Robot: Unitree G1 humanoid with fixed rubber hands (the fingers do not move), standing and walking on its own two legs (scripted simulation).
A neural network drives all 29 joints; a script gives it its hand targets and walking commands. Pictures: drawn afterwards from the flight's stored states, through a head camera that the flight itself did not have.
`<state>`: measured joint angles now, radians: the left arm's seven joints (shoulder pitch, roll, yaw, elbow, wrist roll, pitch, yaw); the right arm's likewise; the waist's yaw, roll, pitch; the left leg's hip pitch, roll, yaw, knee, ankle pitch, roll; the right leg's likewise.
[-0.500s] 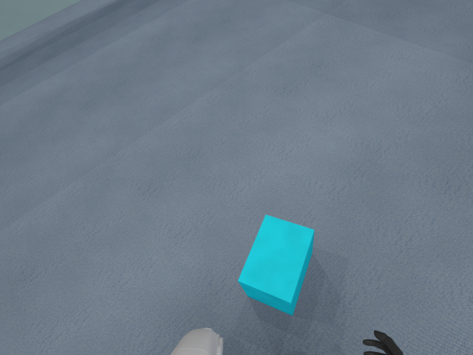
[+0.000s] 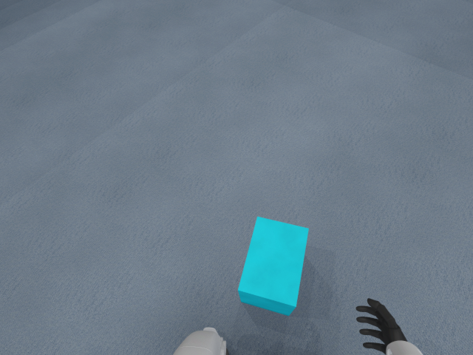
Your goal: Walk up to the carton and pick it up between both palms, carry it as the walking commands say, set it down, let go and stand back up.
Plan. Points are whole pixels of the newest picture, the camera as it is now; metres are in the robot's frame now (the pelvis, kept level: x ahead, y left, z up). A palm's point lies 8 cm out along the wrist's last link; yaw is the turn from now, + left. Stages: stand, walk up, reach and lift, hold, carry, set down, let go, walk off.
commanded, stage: walk up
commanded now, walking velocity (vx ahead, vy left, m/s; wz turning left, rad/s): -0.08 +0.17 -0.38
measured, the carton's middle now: (273, 267) +0.42 -0.06 -0.65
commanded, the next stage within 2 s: none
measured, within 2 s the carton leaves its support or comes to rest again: neither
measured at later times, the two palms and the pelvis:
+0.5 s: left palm out of the picture +0.06 +0.29 -0.14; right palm out of the picture +0.10 -0.22 -0.10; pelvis +0.00 +0.04 +0.00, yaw -7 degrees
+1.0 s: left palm out of the picture +0.07 +0.25 -0.11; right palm out of the picture +0.07 -0.27 -0.14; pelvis -0.01 +0.00 +0.00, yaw -11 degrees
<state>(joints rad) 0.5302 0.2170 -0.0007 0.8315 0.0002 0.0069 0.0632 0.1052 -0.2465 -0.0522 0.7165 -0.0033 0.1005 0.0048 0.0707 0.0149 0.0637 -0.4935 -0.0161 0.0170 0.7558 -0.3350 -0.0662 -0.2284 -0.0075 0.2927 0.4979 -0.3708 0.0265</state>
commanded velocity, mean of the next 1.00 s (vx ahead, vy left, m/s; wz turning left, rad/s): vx -0.03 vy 0.06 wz -0.22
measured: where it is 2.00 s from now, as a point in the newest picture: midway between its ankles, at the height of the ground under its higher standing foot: outside the picture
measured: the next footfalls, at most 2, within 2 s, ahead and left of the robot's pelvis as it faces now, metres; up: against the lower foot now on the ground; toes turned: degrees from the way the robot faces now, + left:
left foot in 0.04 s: +0.05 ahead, +0.14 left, +0.00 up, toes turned +0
right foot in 0.66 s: +0.01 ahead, -0.16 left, +0.00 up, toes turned -5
